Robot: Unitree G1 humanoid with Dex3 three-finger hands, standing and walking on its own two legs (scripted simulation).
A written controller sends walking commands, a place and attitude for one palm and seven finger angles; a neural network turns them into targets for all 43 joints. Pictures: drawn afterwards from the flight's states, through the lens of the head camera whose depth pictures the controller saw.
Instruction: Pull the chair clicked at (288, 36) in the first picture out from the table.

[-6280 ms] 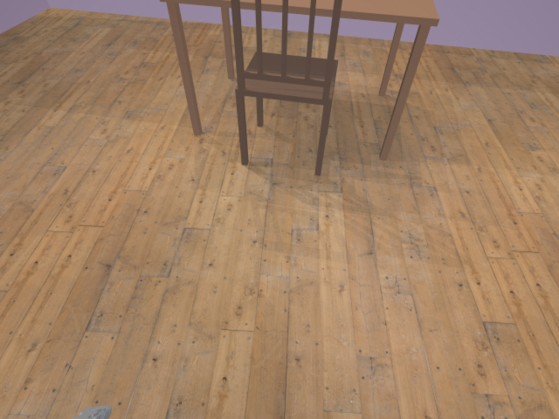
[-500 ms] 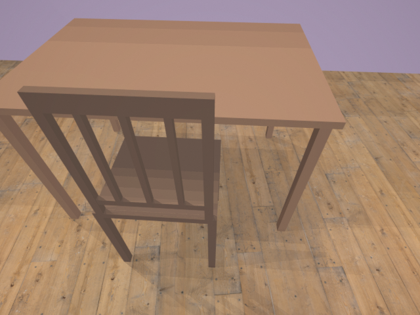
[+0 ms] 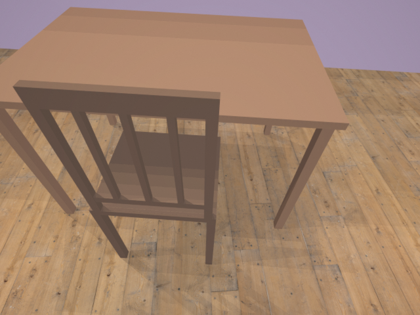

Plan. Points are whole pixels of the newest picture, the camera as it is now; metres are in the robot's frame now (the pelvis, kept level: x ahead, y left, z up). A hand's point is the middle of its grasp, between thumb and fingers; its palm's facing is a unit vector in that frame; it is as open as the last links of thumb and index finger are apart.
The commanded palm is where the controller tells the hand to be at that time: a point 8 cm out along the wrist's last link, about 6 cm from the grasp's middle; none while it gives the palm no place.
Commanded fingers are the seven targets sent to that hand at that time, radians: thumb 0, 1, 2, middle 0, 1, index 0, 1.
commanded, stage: raise the hand toward the chair's back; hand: left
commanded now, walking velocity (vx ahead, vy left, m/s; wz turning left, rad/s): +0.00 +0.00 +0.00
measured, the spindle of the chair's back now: (138, 163) +0.48 +0.23 -0.06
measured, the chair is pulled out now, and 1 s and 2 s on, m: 0.00 0.00 0.00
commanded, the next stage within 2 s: none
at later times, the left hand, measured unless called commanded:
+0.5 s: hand out of the picture +0.13 +0.16 -0.08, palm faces +0.06 -1.00 +0.00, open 9.8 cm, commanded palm +0.12 +0.21 -0.06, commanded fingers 0.00 0.29 0.64 -0.14 -0.20 -0.14 -0.20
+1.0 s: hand (133, 293) +0.17 +0.16 -0.06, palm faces -0.01 -1.00 -0.04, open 14.2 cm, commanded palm +0.14 +0.22 -0.05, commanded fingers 0.00 -0.29 0.39 -0.08 -0.11 -0.08 -0.11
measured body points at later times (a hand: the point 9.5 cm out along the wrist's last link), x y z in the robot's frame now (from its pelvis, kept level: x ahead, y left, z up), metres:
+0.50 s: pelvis -0.05 -0.05 -0.11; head +0.01 -0.03 +0.34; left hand +0.12 +0.21 -0.08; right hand +0.21 -0.28 -0.13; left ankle -0.04 +0.08 -0.74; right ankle -0.01 -0.13 -0.74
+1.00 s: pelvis -0.05 -0.04 -0.09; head +0.03 -0.04 +0.35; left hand +0.17 +0.21 -0.05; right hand +0.13 -0.29 -0.18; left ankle -0.04 +0.08 -0.74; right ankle -0.01 -0.13 -0.74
